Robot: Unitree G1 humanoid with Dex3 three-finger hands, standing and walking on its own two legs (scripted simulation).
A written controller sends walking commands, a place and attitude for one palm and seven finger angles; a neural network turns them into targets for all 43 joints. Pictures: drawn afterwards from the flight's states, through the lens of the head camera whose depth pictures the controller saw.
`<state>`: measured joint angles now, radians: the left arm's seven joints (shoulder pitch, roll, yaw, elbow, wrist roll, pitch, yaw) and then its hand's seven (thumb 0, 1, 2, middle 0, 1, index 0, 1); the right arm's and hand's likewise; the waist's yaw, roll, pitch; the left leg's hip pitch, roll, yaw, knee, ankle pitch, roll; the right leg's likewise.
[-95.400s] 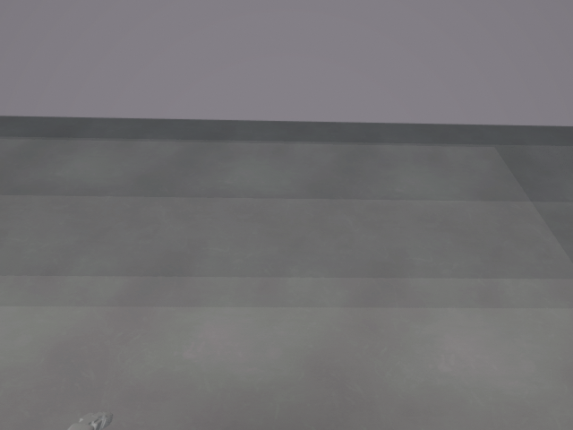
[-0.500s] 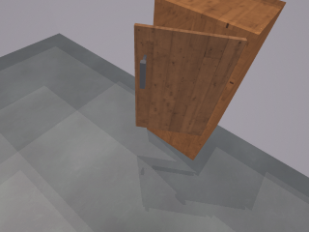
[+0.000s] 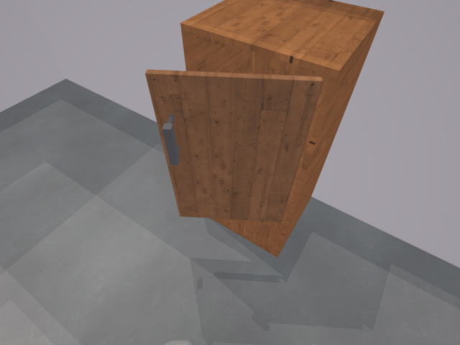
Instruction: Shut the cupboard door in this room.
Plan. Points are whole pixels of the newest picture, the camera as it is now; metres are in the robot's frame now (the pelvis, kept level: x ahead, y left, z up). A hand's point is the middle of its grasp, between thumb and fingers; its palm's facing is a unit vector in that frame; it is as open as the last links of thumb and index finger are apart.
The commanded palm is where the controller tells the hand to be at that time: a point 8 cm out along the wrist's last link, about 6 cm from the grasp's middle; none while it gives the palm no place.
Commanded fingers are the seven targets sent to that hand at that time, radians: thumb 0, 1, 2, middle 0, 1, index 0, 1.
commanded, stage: take the last steps up to it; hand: left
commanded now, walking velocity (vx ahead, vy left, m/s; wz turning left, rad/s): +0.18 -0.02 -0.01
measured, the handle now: (173, 140) +0.59 +0.17 -0.02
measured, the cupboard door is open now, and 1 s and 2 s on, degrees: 30 30 30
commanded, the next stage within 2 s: come to a stop and stand still in 0.10 s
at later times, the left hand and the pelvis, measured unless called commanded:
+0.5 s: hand out of the picture +0.15 +0.18 -0.19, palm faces +0.02 -0.97 -0.23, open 7.3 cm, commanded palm none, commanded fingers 0.00 0.90 0.90 -0.20 -0.30 -0.20 -0.30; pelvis +0.12 -0.01 -0.01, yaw -1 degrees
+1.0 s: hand (148, 323) +0.20 +0.18 -0.18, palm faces -0.01 -0.97 -0.25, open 7.4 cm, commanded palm none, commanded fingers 0.00 0.90 0.90 -0.20 -0.30 -0.20 -0.30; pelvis +0.11 -0.01 -0.01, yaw -2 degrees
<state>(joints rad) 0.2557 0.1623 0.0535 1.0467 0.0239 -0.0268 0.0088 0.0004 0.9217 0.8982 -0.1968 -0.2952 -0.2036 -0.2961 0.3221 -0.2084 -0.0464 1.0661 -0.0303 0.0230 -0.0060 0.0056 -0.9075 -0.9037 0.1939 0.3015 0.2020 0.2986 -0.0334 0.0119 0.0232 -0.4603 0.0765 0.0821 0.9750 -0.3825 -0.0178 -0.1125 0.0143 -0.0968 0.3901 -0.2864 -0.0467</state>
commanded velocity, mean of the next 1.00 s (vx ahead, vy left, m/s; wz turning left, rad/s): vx -0.08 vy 0.00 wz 0.00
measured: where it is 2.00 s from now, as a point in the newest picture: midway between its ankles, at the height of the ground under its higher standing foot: outside the picture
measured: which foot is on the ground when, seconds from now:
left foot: up 0.00-0.16, down 0.18-1.00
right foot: down 0.00-0.18, up 0.20-0.40, down 0.42-0.72, up 0.74-0.96, down 0.98-1.00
